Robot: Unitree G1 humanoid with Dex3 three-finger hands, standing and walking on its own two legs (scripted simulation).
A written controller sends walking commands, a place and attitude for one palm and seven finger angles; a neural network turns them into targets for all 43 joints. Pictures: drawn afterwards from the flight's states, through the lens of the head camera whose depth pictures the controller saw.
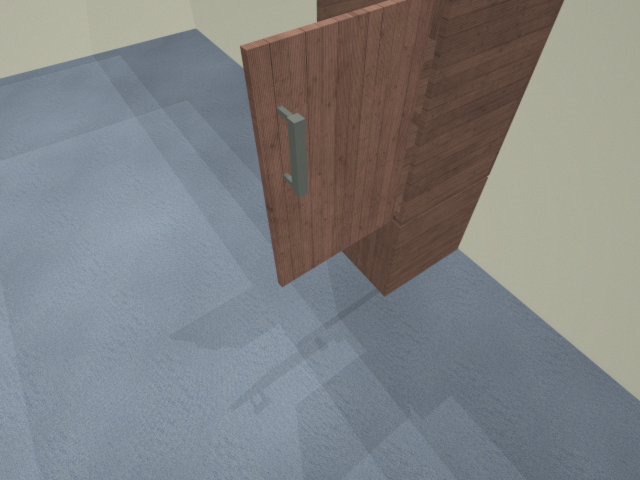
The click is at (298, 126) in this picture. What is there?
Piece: cupboard door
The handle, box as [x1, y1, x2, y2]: [277, 105, 307, 197]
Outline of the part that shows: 281,105 277,107 277,112 287,121 291,164 291,174 284,174 284,178 292,186 293,192 299,197 307,193 304,118 297,113 293,115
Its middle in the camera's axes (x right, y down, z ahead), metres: -0.05 -0.15 +0.66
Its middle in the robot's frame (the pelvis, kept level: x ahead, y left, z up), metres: +0.61 +0.08 +0.06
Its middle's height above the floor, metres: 0.84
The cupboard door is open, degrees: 92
